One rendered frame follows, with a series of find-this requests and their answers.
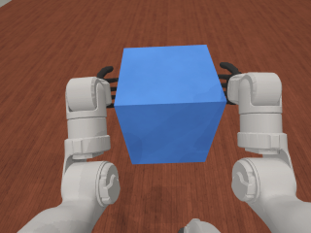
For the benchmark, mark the right robot hand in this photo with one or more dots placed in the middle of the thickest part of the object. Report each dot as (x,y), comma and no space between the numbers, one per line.
(234,71)

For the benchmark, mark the right robot thigh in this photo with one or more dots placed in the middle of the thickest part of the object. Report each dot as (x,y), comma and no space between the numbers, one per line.
(199,226)

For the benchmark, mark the right robot shin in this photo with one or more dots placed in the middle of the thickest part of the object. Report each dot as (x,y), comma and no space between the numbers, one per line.
(194,219)

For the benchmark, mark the robot right forearm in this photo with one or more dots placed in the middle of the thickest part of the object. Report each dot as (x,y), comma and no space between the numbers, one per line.
(259,99)

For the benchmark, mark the left robot upper arm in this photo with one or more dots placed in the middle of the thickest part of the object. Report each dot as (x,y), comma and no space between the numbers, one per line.
(87,189)

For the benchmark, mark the carton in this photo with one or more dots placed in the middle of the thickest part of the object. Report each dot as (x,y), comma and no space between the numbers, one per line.
(169,103)

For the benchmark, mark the right robot upper arm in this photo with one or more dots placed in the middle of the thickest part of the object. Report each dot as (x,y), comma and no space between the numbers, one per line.
(267,185)

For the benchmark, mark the left robot hand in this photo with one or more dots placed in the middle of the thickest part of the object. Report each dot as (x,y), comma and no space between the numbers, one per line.
(101,74)

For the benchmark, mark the robot left forearm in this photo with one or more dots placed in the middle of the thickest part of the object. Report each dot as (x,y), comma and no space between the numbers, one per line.
(86,102)

